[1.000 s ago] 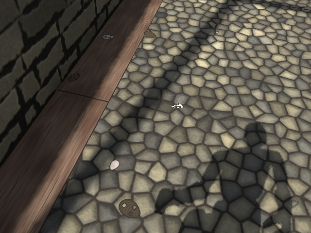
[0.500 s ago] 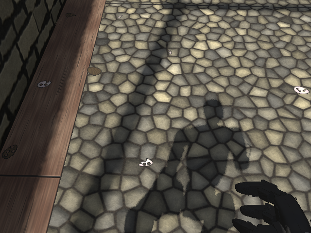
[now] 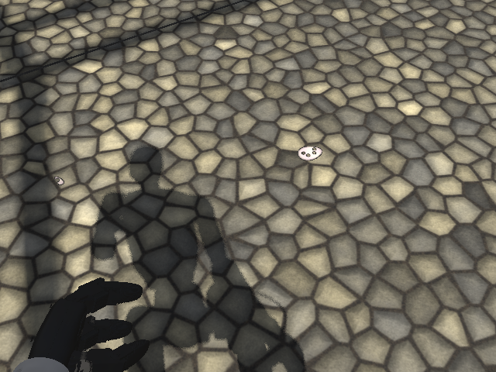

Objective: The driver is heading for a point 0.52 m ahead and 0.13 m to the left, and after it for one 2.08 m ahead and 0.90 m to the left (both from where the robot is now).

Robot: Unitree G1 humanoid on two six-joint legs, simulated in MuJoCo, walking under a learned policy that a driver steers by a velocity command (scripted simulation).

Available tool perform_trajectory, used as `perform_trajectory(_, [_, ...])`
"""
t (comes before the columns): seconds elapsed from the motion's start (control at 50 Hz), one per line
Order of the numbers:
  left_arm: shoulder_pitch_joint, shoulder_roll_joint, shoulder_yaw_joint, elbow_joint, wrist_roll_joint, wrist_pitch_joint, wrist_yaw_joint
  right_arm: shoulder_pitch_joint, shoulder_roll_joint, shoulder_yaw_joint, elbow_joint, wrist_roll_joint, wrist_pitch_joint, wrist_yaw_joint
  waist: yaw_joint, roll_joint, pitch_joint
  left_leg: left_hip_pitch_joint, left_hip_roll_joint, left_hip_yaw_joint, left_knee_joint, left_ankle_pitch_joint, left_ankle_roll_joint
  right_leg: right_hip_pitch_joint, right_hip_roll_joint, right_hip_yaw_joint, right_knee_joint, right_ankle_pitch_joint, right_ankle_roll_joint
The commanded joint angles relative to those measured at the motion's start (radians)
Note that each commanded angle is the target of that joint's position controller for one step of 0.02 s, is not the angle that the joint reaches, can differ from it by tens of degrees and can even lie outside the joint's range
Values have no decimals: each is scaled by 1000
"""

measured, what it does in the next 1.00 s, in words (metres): walks ahead, turning left: right foot, then left foot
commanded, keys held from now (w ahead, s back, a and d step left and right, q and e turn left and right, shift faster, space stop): w+q+shift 0.86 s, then w+shift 0.14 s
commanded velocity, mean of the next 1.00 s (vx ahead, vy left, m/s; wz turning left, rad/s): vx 1.00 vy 0.00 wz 0.66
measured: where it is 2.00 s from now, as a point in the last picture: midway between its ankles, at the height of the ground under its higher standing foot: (27, 99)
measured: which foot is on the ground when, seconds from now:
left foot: down 0.00-0.08, up 0.10-0.50, down 0.52-0.94, up 0.96-1.00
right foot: up 0.00-0.06, down 0.08-0.52, up 0.54-0.92, down 0.94-1.00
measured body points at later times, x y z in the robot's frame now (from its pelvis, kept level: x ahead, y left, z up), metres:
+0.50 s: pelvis +0.48 +0.03 -0.02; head +0.50 +0.04 +0.43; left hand +0.38 +0.29 -0.16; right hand +0.72 -0.17 -0.11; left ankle +0.65 +0.11 -0.71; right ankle +0.23 -0.08 -0.70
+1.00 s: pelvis +0.93 +0.16 -0.01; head +0.96 +0.18 +0.44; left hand +0.94 +0.49 -0.08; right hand +1.16 -0.06 -0.12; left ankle +0.69 +0.11 -0.64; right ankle +1.09 +0.13 -0.72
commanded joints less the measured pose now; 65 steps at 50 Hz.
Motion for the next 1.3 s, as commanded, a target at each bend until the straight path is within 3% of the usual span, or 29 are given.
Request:
perform_trajectory(0.02, [57, 71, 14, -21, 12, -15, 16, -77, -202, -28, -53, 4, -9, -14, 163, 135, 46, -175, 231, -20, 111, 1210, 153, 353, 91, -98, -82, -73, -46])
perform_trajectory(0.06, [437, 138, 52, 96, 21, -21, 51, -112, -231, -29, -50, 15, 14, -27, 363, 150, -149, -307, 208, -39, 615, 1217, 142, 805, 77, -19, -175, -104, -79])
perform_trajectory(0.08, [550, 230, 80, 134, 38, -22, 76, -82, -127, -8, -83, 6, 16, -18, 342, 14, -278, -545, 122, -72, 994, 534, 147, 1066, -159, 246, -168, -389, -71])
perform_trajectory(0.1, [522, 294, 99, 109, 34, -24, 86, 19, -21, 11, -131, 46, 11, -7, 225, -202, -457, -848, -14, -193, 1348, -114, 134, 1268, -440, 776, -319, -566, -122])
perform_trajectory(0.12, [496, 244, 102, 113, 11, -19, 89, -134, -134, -15, -153, 39, 13, -16, 275, -42, -364, -951, 13, -254, 1386, -9, 152, 1141, -398, 755, -425, -559, -107])
perform_trajectory(0.16, [395, 125, 77, 154, 6, -45, 86, -200, -79, -7, -151, 35, 18, -5, 179, 18, -43, -932, 92, -233, 1249, 109, 145, 793, -313, 446, -485, -308, -81])
perform_trajectory(0.22, [368, 50, 60, 190, -15, -77, 85, -143, -17, -5, -107, 6, 75, 23, 85, -22, 30, -827, 133, -242, 1171, 122, 122, 595, -242, 215, -584, -208, -29])
perform_trajectory(0.28, [387, 25, 56, 225, -31, -104, 78, -313, 2, -8, -166, 3, 96, 37, 85, -23, 124, -935, 144, -203, 1090, 236, 117, 573, -194, 5, -642, 24, 15])
perform_trajectory(0.42, [442, 103, 60, 259, -37, -113, 111, -498, -5, 10, -238, 9, 77, 74, 74, -10, 111, -714, -18, 39, 611, 538, 200, 712, -150, -262, -575, 826, 108])
perform_trajectory(0.48, [375, 207, 89, 224, -15, -61, 143, -169, -106, -29, -152, 11, 87, 57, -113, -93, -83, -362, -121, 38, 619, 345, 250, 766, -209, -234, -115, 1230, 120])
perform_trajectory(0.5, [320, 218, 95, 204, -4, -42, 141, 44, -157, -58, -88, 9, 90, 39, -207, -70, -162, -142, -120, -35, 591, 247, 291, 658, -215, -202, 200, 1122, 103])
perform_trajectory(0.52, [304, 164, 88, 215, -1, -35, 117, 66, -194, -84, -73, 24, 92, 14, -195, 59, -115, -53, -78, -135, 503, 186, 336, 487, -65, -205, 618, 345, 100])
perform_trajectory(0.54, [332, -3, 40, 140, 19, -58, 104, -33, -267, -97, -80, 20, 105, 6, -29, 298, -48, 54, 54, -443, 580, 444, 414, 77, 80, -113, 982, -453, 134])
perform_trajectory(0.56, [371, 17, 26, 40, -10, -84, 99, -93, -323, -112, -133, 7, 111, 2, 15, 299, -261, 212, 207, -909, 280, 53, 583, -130, 77, 98, 1037, -444, 133])
perform_trajectory(0.58, [302, 78, 26, 44, 2, -106, 99, -129, -247, -103, -157, 2, 108, -6, 10, 85, -145, 97, 237, -1009, 102, -161, 527, -175, 14, 140, 925, -356, 118])
perform_trajectory(0.6, [273, 100, 31, 51, 1, -110, 96, -168, -183, -88, -147, 4, 103, -9, 63, -46, -25, -85, 211, -936, 78, -153, 469, -125, -32, 138, 798, -280, 120])
perform_trajectory(0.64, [270, 79, 20, 51, 31, -73, 98, -218, -160, -75, -153, 13, 73, -16, 140, -102, 57, -354, 125, -760, 82, 35, 431, 10, -86, 136, 653, -291, 156])
perform_trajectory(0.74, [70, 24, -8, -43, 12, -26, 76, -221, -159, -75, -166, 22, 28, -8, 108, -25, 121, -627, -38, -527, 31, 251, 371, 197, -115, 48, 162, -39, 203])
perform_trajectory(0.86, [-7, 53, -1, -85, -19, -40, 78, -169, -188, -100, -172, 27, 35, -3, 30, 80, 33, -355, -13, -569, 163, 565, 267, 335, -17, 54, -211, 141, 160])
perform_trajectory(0.9, [173, 125, 34, -30, -18, -47, 95, -185, -225, -105, -170, 14, 31, -8, 113, 78, -87, -253, 1, -554, 367, 847, 228, 516, 31, 38, -217, 9, 132])
perform_trajectory(0.92, [362, 159, 54, 17, -19, -52, 109, -227, -244, -106, -173, 7, 27, -4, 231, 66, -177, -283, -16, -516, 583, 883, 207, 697, 21, 18, -217, -51, 116])
perform_trajectory(0.94, [579, 206, 79, 64, -3, -56, 129, -263, -174, -85, -188, 0, 15, -5, 329, 27, -277, -435, -51, -467, 881, 716, 194, 931, -95, 128, -174, -253, 90])
perform_trajectory(0.96, [609, 297, 99, 79, 45, -62, 128, -142, 12, -37, -228, 36, 8, -3, 221, -309, -378, -763, -188, -371, 1208, -88, 159, 1166, -388, 674, -330, -603, -11])
perform_trajectory(0.98, [518, 267, 107, 77, 23, -53, 111, -116, -31, -19, -226, 28, 13, -5, 178, -340, -356, -919, -141, -336, 1305, -83, 173, 1108, -421, 1012, -503, -799, -69])
perform_trajectory(1.02, [378, 107, 81, 76, 8, -48, 94, -298, -102, -26, -228, -9, 30, 5, 171, -16, -92, -928, -37, -291, 1237, 95, 163, 821, -319, 663, -495, -617, -52])
perform_trajectory(1.04, [401, 87, 75, 106, 11, -51, 91, -367, -95, -24, -248, -19, 35, 18, 172, 19, -43, -903, -20, -294, 1186, 96, 159, 737, -264, 531, -497, -466, -26])
perform_trajectory(1.1, [481, 44, 59, 196, -9, -77, 85, -392, -39, 0, -288, -25, 57, 40, 125, -57, 17, -911, -2, -322, 1095, 72, 143, 649, -213, 381, -544, -308, -17])
perform_trajectory(1.24, [542, 106, 67, 250, -44, -94, 74, -693, -20, 49, -412, -17, 38, 72, 137, -29, 128, -691, 18, -118, 578, 394, 112, 458, -153, 143, -748, 130, -32])
perform_trajectory(1.3, [571, 178, 81, 274, -44, -88, 75, -675, -60, 37, -396, -15, 34, 49, 116, -30, 81, -573, -29, -107, 480, 356, 129, 613, -174, 119, -637, 528, -31])
Keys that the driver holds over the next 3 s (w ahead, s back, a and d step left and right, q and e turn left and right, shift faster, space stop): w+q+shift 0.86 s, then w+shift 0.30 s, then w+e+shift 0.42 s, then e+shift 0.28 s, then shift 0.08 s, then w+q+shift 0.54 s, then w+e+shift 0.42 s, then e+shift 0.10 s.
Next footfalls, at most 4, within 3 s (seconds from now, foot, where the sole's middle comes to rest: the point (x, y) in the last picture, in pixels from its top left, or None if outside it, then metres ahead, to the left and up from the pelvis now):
0.08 right None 0.26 -0.08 -0.76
0.52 left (191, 300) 0.68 0.11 -0.76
0.94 right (174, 180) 1.12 0.15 -0.76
1.36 left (48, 164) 1.24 0.59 -0.76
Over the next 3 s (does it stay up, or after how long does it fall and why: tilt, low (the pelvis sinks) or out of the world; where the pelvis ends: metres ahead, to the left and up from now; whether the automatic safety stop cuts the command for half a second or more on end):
stays up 2.18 1.13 -0.02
